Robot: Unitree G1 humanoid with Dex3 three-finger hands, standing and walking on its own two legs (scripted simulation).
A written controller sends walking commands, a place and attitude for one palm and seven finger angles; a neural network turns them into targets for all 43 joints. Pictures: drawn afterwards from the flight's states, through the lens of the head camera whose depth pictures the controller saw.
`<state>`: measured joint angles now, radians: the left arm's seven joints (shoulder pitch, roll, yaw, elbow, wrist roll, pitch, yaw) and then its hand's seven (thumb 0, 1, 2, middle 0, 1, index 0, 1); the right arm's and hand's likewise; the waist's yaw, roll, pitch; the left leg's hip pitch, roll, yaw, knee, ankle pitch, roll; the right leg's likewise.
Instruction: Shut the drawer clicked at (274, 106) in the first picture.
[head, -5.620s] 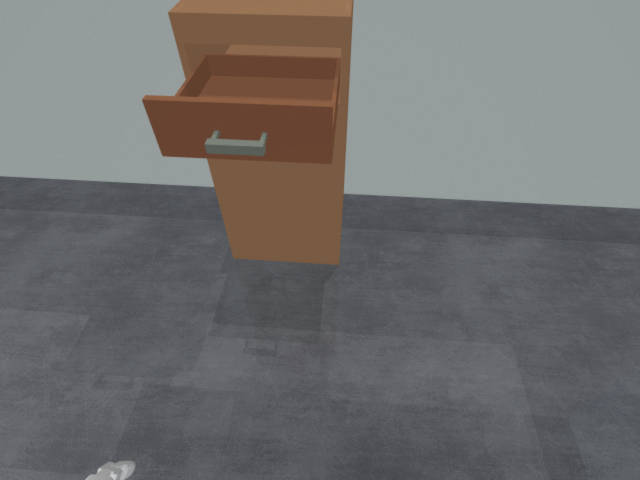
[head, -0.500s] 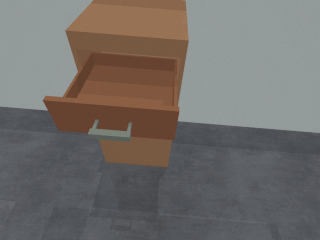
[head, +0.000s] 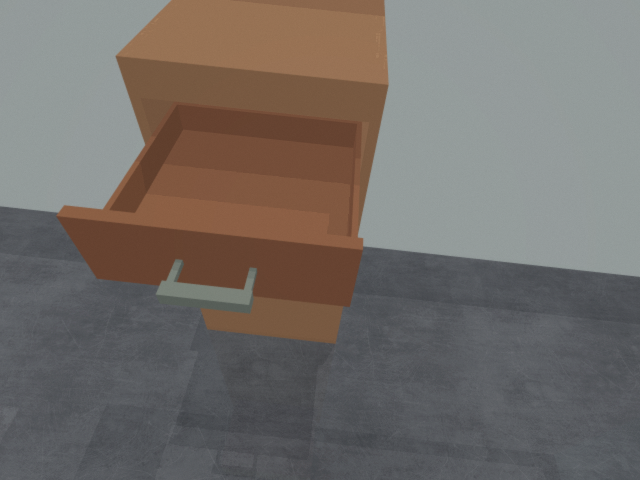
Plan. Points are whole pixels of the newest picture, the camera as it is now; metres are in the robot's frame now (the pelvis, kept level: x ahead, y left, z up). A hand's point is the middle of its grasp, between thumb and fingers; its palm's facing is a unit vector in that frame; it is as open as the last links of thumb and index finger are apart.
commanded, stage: come to a stop and stand still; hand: left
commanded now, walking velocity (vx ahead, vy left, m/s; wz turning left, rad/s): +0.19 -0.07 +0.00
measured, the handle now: (210, 283) +0.35 +0.18 +0.03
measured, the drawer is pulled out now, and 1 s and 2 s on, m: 0.29 0.29 0.29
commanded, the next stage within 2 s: look again from close up in 1.54 s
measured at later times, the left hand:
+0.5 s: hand out of the picture +0.13 +0.16 -0.17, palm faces +0.02 -0.96 -0.27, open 7.3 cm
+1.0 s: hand out of the picture +0.02 +0.16 -0.15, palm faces +0.03 -0.98 -0.21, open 7.3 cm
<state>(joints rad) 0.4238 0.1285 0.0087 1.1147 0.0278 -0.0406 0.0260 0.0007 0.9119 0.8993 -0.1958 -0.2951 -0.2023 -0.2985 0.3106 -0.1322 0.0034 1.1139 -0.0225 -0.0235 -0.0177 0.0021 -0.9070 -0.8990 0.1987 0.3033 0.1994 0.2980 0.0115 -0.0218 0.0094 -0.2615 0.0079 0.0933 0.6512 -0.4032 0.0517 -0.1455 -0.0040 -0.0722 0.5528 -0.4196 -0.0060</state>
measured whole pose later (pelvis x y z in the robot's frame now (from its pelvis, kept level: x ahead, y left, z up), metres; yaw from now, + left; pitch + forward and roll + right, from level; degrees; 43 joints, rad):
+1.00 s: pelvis +0.00 -0.03 +0.02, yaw +1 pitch +2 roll +0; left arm 0.30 0.19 0.05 1.00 0.03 0.04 0.00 0.00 0.92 0.90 -0.20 -0.30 -0.20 -0.30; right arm 0.37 -0.11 0.00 1.03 -0.05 -0.02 -0.03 0.00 -0.90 -0.90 0.20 0.30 0.20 0.30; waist -0.03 -0.01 -0.01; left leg -0.22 0.00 0.05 0.38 -0.19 0.02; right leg -0.35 -0.02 -0.05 0.84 -0.44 0.00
